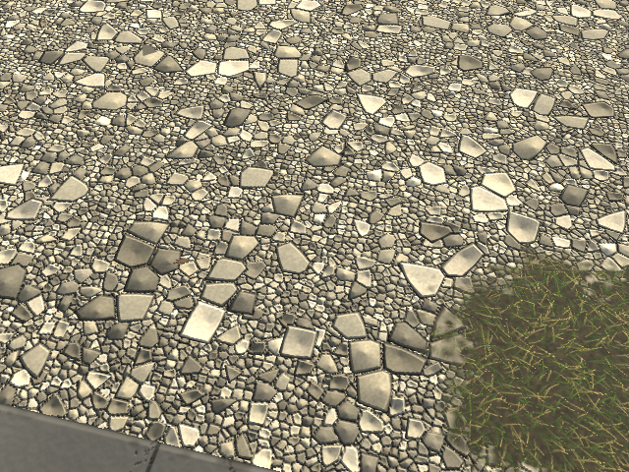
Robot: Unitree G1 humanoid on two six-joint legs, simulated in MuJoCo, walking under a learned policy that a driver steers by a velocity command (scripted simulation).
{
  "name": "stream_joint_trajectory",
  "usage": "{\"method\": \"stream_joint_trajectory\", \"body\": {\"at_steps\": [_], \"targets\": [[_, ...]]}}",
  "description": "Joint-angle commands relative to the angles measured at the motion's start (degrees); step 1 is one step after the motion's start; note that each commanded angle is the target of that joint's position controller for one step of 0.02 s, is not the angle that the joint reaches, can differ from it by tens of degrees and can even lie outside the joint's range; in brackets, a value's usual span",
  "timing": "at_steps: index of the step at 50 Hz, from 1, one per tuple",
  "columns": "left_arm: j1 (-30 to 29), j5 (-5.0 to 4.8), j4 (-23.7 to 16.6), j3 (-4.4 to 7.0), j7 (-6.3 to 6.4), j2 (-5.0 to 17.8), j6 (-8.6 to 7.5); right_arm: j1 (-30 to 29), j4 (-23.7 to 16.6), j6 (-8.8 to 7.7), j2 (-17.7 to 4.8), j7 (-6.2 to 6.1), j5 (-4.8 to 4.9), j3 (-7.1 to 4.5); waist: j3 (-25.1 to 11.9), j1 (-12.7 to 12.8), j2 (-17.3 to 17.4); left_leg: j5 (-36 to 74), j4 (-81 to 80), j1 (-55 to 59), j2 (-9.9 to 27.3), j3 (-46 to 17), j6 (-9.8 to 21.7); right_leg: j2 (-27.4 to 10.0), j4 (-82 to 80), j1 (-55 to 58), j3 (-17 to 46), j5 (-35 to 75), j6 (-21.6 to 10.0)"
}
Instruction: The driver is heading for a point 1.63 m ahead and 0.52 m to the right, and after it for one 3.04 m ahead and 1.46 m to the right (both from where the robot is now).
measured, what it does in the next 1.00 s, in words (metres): steps on the spot, turning right: left foot, then right foot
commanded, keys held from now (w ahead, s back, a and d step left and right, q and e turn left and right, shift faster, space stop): e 0.68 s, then no key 0.32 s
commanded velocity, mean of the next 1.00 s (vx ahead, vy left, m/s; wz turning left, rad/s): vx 0.00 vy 0.00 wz -0.46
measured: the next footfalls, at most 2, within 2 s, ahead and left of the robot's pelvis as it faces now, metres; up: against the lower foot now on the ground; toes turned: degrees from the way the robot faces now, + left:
left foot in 0.36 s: +0.07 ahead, +0.12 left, +0.00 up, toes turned -13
right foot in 0.84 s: -0.03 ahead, -0.13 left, +0.00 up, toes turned -30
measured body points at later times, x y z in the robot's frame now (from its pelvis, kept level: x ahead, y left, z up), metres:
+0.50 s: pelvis +0.01 +0.04 +0.02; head +0.05 +0.04 +0.47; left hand +0.24 +0.26 -0.08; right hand +0.03 -0.27 -0.07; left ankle +0.03 +0.13 -0.73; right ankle -0.02 -0.09 -0.66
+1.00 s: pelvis -0.01 -0.03 +0.02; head +0.02 -0.05 +0.46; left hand +0.25 +0.14 -0.07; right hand -0.04 -0.34 -0.09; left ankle +0.04 +0.11 -0.68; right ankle -0.06 -0.10 -0.73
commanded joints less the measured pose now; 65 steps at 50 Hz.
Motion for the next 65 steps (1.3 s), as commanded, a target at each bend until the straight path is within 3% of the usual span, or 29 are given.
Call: {"method": "stream_joint_trajectory", "body": {"at_steps": [1,2,3,4,8,11,16,18,19,20,21,23,24,28,32,36,39,42,43,44,45,46,48,51,56,59,60,62,65], "targets": [[-4.88,-0.34,-6.5,2.61,0.14,8.87,-1.9,-0.5,-5.88,-0.03,-7.25,-1.47,-0.5,-2.02,-6.47,-2.12,-0.29,0.18,-2.56,-2.05,3.11,-0.44,3.38,-6.09,-5.25,9.28,10.25,29.65,-10.56],[1.94,-0.93,-5.56,3.63,0.32,11.74,-1.85,-2.2,-7.36,0.28,-5.9,-1.44,-1.08,-1.33,-12.27,1.73,-5.6,-4.75,6.23,-8.84,-3.05,1.29,-0.86,-13.17,-9.31,21.37,23.29,33.56,-18.08],[10.05,0.11,-4.06,4.5,0.29,12.99,-1.99,-6.84,-9.12,0.76,-5.74,-1.06,-2.22,-1.01,-12.59,6.57,-8.25,-20.43,18.68,-20.28,-5.5,-4.67,-2.71,-19.5,-13.02,30.2,32.8,33.95,-21.6],[12.76,1.06,-2.14,4.65,0.5,11.91,-2.49,-7.96,-8.39,1.2,-5.0,-0.74,-2.62,-0.72,-9.65,6.74,-4.78,-22.53,27.71,-24.98,-2.95,-10.08,-2.28,-19.93,-13.03,29.25,30.61,33.38,-18.74],[0.56,0.06,-6.17,2.56,0.87,6.38,-1.0,-1.36,-4.9,1.0,-7.36,-1.57,-4.22,-1.32,-5.63,-1.75,-2.65,-13.47,26.32,-15.32,-1.31,-9.82,-1.4,-13.55,-17.14,10.01,21.09,28.66,-13.64],[-2.4,0.94,-8.58,3.59,-0.16,9.88,-0.49,1.68,-2.86,2.63,-5.17,0.23,-2.33,-0.13,-6.1,-2.53,-3.96,-6.27,12.7,-4.89,-5.16,-6.43,-1.8,-9.52,-17.92,4.44,18.02,25.14,-11.96],[-1.86,0.95,-10.4,4.01,-1.99,9.92,0.97,4.4,-1.29,2.15,-8.35,0.73,0.05,-0.12,-6.76,-0.76,-3.36,8.53,-7.34,0.17,-6.48,-5.61,1.55,-11.59,-12.85,5.71,26.06,13.86,-13.05],[0.96,1.79,-9.13,2.29,-2.11,6.14,1.86,4.38,-2.98,1.1,-9.97,0.12,0.68,-0.57,-8.0,-0.43,-3.05,18.35,-12.76,6.48,-2.31,-7.61,8.24,-8.24,-9.37,1.55,26.18,5.88,-8.57],[2.88,2.1,-10.44,0.57,-1.78,1.34,2.16,6.04,-4.71,0.33,-13.75,-0.96,0.73,-1.4,-11.58,-0.14,5.67,31.12,-15.68,13.78,10.25,-20.49,20.64,-1.02,-0.35,-5.89,19.86,-8.77,-2.24],[1.49,3.3,-11.74,0.45,-1.61,1.76,1.42,2.27,-5.94,-0.99,-16.08,-1.18,-2.05,-2.18,-3.0,-0.01,12.92,30.67,-22.92,10.06,23.21,-34.4,30.47,4.78,12.19,-18.7,12.08,-19.77,4.83],[1.37,3.54,-8.96,1.86,-1.08,6.99,1.55,-0.14,-6.1,-1.66,-12.28,-1.3,-2.19,-1.49,-3.42,0.35,4.17,24.56,-24.36,7.3,20.76,-28.34,25.43,-0.35,24.08,-16.32,12.27,-18.05,5.6],[5.4,3.4,-6.26,3.18,0.57,9.97,1.75,-9.05,-8.95,-2.08,-7.02,-0.58,-0.72,0.18,-3.29,4.33,5.62,23.81,-23.37,2.91,12.28,-16.07,17.57,0.11,34.39,-12.94,9.8,-12.97,7.21],[4.75,3.79,-6.66,2.67,0.58,8.0,1.95,-9.04,-9.28,-2.16,-6.49,-0.72,-0.36,0.52,-3.19,4.04,6.6,26.77,-22.94,2.31,10.37,-12.45,16.52,0.33,37.78,-12.29,8.83,-10.72,7.8],[2.52,1.21,-7.39,1.04,-2.2,4.61,2.48,-4.26,-9.92,-1.0,-10.16,-1.71,-1.19,-1.23,-3.0,-0.6,3.73,27.47,-21.95,8.18,8.24,-4.66,16.75,-2.08,34.76,-14.31,5.71,-5.34,10.32],[0.18,1.57,-8.25,0.36,-2.68,3.65,3.76,5.54,-6.86,-0.17,-11.13,-1.42,-1.24,-2.8,-2.27,-4.68,4.59,31.05,-20.67,19.41,13.91,-5.94,18.79,-5.91,18.49,-18.07,4.77,-7.42,10.17],[1.7,2.52,-7.68,0.65,-2.95,5.21,4.04,0.96,-8.17,-0.24,-11.67,-0.51,-2.09,-3.92,-2.93,-2.61,6.74,33.2,-20.42,14.05,14.49,-4.2,18.01,-4.8,9.98,-7.91,1.98,-10.01,6.27],[2.42,1.24,-6.68,1.18,-2.86,6.02,3.3,-4.0,-8.89,-0.04,-11.07,-0.47,-2.3,-3.92,-3.75,-0.49,7.03,26.82,-19.16,12.17,14.53,-4.26,15.22,-3.68,2.47,-3.05,3.31,-4.53,3.88],[3.41,-1.28,-6.54,1.71,-3.62,5.88,1.85,-5.97,-6.78,1.46,-8.5,0.12,-1.37,-2.39,-6.04,1.91,4.78,17.22,-13.37,3.67,11.11,-1.6,9.67,-0.53,-12.69,11.21,2.48,13.8,-0.97],[4.42,-1.53,-7.56,2.3,-3.49,7.43,1.47,-2.52,-5.72,1.95,-4.79,0.79,-1.73,-1.22,-9.64,1.39,0.3,10.79,-8.09,-1.12,6.95,2.46,5.26,-4.46,-11.5,19.75,6.52,26.09,-4.64],[6.72,-2.68,-9.11,3.74,-2.23,13.75,1.12,2.92,-7.74,1.61,-0.15,0.95,-1.91,0.31,-14.65,-0.84,-10.47,-5.16,2.34,-10.77,-0.75,6.67,-0.93,-18.38,-10.53,29.09,23.55,46.24,-17.34],[9.16,-0.4,-8.64,4.91,-1.13,14.57,0.1,-1.04,-7.17,0.32,-5.1,0.81,-2.65,-0.82,-8.2,3.67,-6.48,-15.5,9.7,-20.62,-2.01,-0.59,-2.06,-21.66,-12.54,26.53,27.58,32.78,-19.06],[8.54,0.81,-7.75,4.98,-0.07,13.49,-1.11,-3.5,-6.44,-0.14,-5.83,0.73,-3.1,-0.91,-5.83,3.58,-6.41,-15.05,15.42,-23.0,-0.39,-4.13,-1.53,-18.92,-13.86,23.06,23.09,26.01,-15.98],[3.7,-0.44,-9.22,2.94,-0.09,7.64,-1.25,-0.65,-3.61,-0.1,-8.31,0.11,-3.02,-1.93,-6.22,0.63,-6.43,-12.1,21.31,-19.99,0.08,-5.56,-2.25,-16.07,-14.61,17.75,18.2,27.68,-12.33],[-4.19,-0.97,-12.63,2.07,-0.85,6.4,-0.66,3.05,-1.44,0.47,-6.3,1.78,-1.54,-1.22,-5.17,-3.82,-4.88,-2.01,23.19,-10.89,0.02,-5.28,-2.71,-12.26,-14.64,5.74,11.92,29.17,-8.77],[-2.84,-1.47,-12.29,2.2,-3.46,6.89,0.52,2.55,-0.34,1.11,-3.76,4.78,0.01,0.58,-4.18,-1.57,-0.89,5.57,4.34,-7.03,1.8,-4.55,-4.32,-11.4,-6.98,5.96,13.54,18.14,-7.42],[0.11,-2.09,-11.16,0.24,-5.6,1.84,1.47,-1.04,-1.97,0.25,-5.76,4.14,1.85,1.12,-6.48,-0.43,1.16,25.35,-2.56,-0.95,4.02,-5.59,-0.34,-6.51,-4.7,3.18,15.62,3.69,-1.08],[5.07,-1.83,-10.78,0.73,-5.0,3.3,1.39,-5.25,-2.88,-0.02,-7.87,4.13,1.77,1.2,-6.9,3.67,2.93,20.64,-2.78,-4.48,4.28,-6.93,3.46,-3.15,-6.31,5.55,12.75,-0.13,1.08],[-0.51,-0.98,-11.81,1.55,-4.15,7.18,1.14,-4.08,-0.96,0.22,-8.34,4.37,0.78,0.56,-5.03,1.05,1.45,10.8,-4.57,-10.39,1.94,-5.65,2.23,-2.65,-4.71,8.78,10.88,1.35,1.14],[-1.39,-1.45,-11.67,0.88,-3.98,5.63,0.66,-4.35,-0.32,0.43,-5.63,4.34,1.18,1.57,-5.72,-0.4,0.44,13.32,-3.11,-5.81,1.48,-4.86,0.94,-2.56,-4.96,6.02,11.39,5.87,-0.15]]}}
